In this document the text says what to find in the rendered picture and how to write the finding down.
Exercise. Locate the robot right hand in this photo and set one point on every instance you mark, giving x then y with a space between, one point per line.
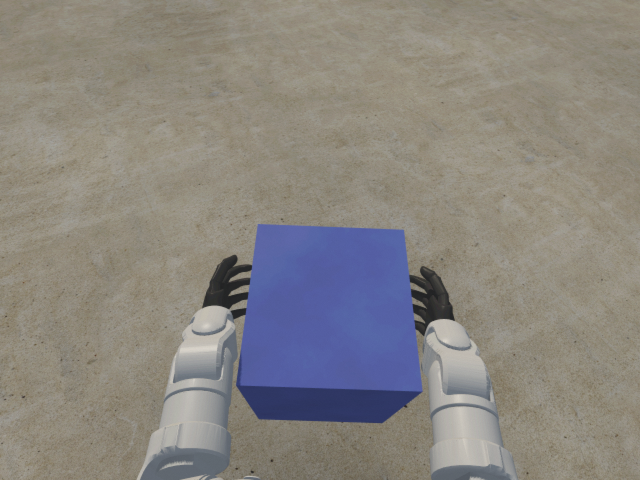
436 300

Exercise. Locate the carton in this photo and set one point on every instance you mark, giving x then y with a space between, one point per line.
329 331

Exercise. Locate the robot left hand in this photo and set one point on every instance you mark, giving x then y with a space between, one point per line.
220 287

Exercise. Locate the left robot forearm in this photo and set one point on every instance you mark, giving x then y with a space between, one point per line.
192 439

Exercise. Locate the right robot forearm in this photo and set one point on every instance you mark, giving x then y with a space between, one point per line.
466 433

